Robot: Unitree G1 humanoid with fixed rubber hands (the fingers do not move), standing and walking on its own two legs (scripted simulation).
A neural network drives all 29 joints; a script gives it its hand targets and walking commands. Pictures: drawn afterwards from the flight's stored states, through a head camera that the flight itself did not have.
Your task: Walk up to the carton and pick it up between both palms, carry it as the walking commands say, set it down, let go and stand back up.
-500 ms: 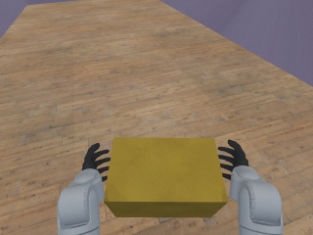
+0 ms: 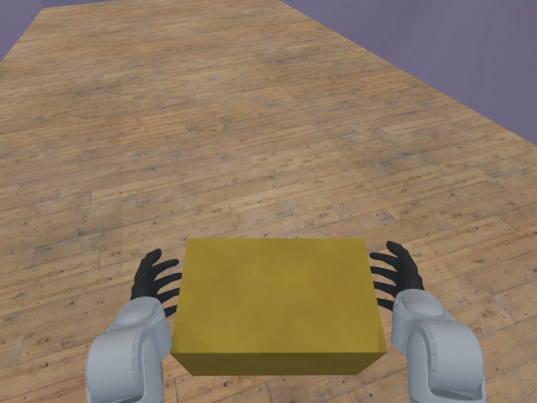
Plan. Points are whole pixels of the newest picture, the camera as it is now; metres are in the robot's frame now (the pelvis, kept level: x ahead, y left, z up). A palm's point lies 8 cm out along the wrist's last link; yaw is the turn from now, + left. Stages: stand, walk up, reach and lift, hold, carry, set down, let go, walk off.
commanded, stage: carry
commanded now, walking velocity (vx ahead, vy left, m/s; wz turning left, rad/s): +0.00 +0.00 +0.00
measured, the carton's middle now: (275, 309) +0.27 +0.01 +0.03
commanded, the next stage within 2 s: none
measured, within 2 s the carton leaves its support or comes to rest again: neither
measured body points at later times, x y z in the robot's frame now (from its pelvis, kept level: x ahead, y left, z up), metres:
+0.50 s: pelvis +0.21 -0.02 -0.01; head +0.25 -0.02 +0.44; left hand +0.48 +0.15 +0.06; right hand +0.48 -0.19 +0.05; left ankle +0.08 +0.10 -0.68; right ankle +0.12 -0.10 -0.73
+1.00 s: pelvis +0.51 -0.01 +0.01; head +0.53 -0.03 +0.46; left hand +0.77 +0.17 +0.09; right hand +0.78 -0.17 +0.09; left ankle +0.48 +0.12 -0.66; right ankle +0.37 -0.11 -0.73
